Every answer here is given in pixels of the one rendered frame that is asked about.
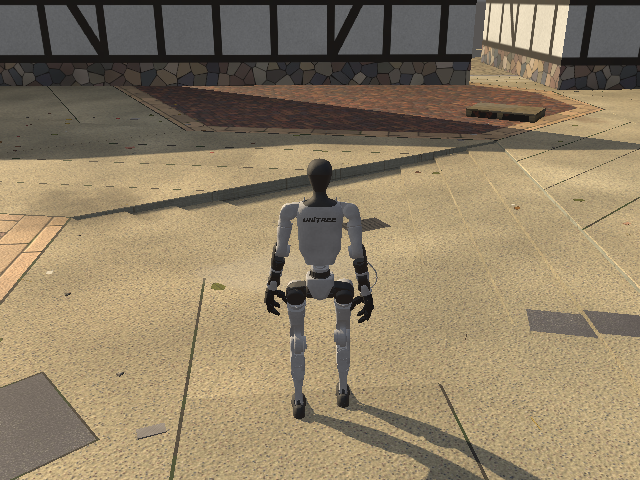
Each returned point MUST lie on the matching left robot forearm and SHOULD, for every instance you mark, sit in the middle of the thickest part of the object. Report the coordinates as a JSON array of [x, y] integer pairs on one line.
[[276, 269]]

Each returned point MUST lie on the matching right robot hand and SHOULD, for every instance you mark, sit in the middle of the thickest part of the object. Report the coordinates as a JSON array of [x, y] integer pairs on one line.
[[367, 309]]

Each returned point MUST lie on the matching robot left upper arm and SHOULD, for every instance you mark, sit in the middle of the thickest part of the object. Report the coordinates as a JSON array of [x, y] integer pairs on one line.
[[287, 213]]

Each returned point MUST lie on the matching left robot hand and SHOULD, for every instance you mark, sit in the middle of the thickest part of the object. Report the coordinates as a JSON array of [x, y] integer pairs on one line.
[[270, 302]]

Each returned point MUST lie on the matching right robot forearm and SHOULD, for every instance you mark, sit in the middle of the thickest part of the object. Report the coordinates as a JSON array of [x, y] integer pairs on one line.
[[362, 274]]

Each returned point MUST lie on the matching robot right foot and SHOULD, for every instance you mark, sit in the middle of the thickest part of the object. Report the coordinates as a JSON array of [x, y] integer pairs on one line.
[[342, 399]]

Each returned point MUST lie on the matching robot right upper arm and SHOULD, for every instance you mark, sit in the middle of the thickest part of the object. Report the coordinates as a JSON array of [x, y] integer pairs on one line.
[[351, 212]]

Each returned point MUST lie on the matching robot left thigh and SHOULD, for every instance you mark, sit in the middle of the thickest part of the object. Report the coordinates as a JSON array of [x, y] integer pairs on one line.
[[296, 302]]

